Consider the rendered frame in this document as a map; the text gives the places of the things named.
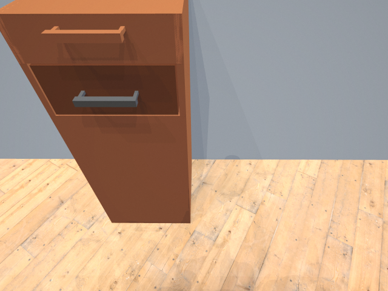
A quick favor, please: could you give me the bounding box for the cabinet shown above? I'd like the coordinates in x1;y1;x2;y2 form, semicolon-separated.
0;0;192;223

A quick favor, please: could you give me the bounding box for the handle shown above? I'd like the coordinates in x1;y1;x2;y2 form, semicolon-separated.
73;91;139;107
41;30;124;43

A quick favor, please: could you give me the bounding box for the drawer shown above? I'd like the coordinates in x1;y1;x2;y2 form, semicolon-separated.
30;64;179;115

